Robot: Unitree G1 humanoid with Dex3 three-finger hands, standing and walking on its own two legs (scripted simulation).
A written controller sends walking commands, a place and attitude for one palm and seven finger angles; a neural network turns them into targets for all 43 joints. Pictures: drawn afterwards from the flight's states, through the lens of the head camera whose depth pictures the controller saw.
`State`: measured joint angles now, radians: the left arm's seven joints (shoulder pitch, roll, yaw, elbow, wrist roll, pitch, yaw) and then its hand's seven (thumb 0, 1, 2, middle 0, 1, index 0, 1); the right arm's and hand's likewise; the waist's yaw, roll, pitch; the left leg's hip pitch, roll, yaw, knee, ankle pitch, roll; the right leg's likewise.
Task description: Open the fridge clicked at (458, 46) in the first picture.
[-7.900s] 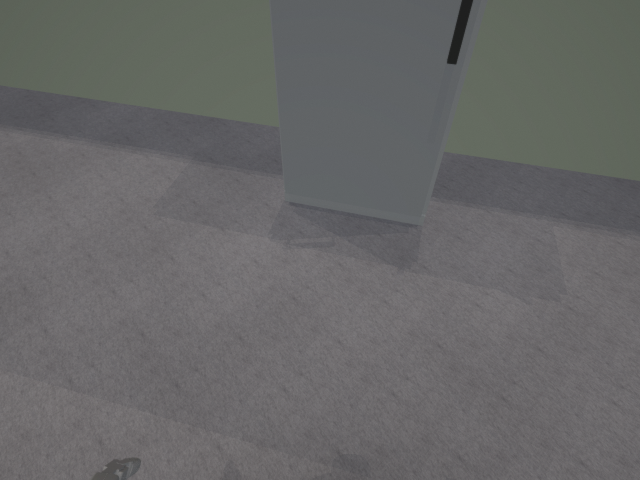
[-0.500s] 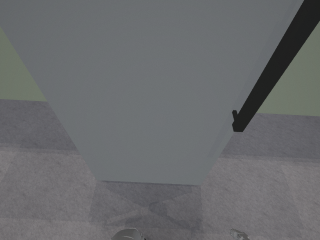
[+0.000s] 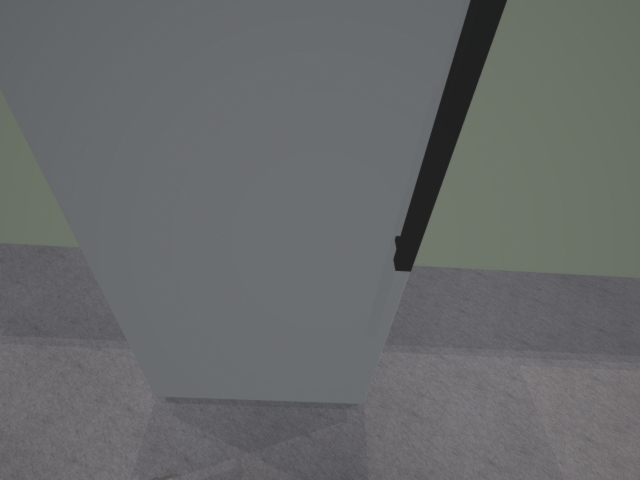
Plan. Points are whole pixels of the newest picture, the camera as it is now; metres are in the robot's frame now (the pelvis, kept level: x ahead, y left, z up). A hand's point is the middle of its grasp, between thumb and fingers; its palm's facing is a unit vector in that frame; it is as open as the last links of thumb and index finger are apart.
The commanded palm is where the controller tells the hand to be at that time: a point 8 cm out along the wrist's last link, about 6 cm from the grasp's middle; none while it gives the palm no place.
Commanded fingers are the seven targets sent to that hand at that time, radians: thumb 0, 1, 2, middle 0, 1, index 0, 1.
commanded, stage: come to a stop and stand still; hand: right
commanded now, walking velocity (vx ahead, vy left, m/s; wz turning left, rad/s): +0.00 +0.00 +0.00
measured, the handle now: (439, 127) +0.48 -0.12 +0.25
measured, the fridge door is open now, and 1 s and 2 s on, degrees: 0 0 0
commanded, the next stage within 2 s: look again from close up in 1.86 s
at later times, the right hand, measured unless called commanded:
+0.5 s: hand out of the picture +0.00 -0.19 -0.15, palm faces +0.02 +0.97 -0.22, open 7.3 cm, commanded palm none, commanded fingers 0.00 -0.90 -0.90 0.20 0.30 0.20 0.30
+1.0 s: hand out of the picture +0.02 -0.15 -0.15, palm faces +0.03 +0.98 -0.20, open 7.3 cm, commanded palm none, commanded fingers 0.00 -0.90 -0.90 0.20 0.30 0.20 0.30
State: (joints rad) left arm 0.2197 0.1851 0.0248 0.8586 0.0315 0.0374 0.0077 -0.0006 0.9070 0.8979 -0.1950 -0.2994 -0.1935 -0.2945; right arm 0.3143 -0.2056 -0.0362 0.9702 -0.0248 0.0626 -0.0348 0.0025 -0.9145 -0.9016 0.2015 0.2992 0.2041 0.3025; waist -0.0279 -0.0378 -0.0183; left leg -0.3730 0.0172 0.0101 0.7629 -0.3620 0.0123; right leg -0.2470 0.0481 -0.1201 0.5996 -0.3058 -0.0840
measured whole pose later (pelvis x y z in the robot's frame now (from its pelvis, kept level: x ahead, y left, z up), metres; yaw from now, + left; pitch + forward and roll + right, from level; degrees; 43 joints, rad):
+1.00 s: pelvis +0.02 +0.01 +0.02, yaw -1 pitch +0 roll -1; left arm 0.28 0.16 -0.01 1.09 0.01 -0.03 0.03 0.00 0.91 0.90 -0.20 -0.30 -0.19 -0.29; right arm 0.30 -0.14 0.02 1.11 -0.01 -0.01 -0.04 0.01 -0.93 -0.90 0.20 0.30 0.20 0.30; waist 0.00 -0.01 0.02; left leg -0.22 -0.04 0.00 0.43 -0.20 0.05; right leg -0.17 0.04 -0.09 0.38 -0.21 -0.06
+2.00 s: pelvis +0.05 +0.05 +0.02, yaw -2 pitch -1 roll -1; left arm 0.29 0.16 -0.01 1.13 0.02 -0.02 0.04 0.00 0.91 0.90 -0.20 -0.30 -0.19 -0.29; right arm 0.29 -0.16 0.01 1.10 0.00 -0.02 -0.04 0.00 -0.92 -0.90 0.20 0.30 0.20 0.30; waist 0.00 0.00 0.02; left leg -0.13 -0.10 0.03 0.36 -0.21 0.11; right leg -0.11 -0.02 -0.06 0.38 -0.25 0.01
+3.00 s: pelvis +0.02 +0.03 +0.00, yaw -4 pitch +3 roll -1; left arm 0.23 0.27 0.01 0.74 -0.02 -0.25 0.05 0.01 0.91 0.90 -0.20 -0.30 -0.20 -0.29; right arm 0.28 -0.18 -0.09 0.18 0.23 -0.33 0.05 0.01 -0.82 -0.86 0.20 0.37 0.21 0.37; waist 0.03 -0.04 -0.10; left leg -0.38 -0.03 0.06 0.65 -0.32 0.06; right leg -0.36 0.04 -0.03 0.63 -0.32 -0.03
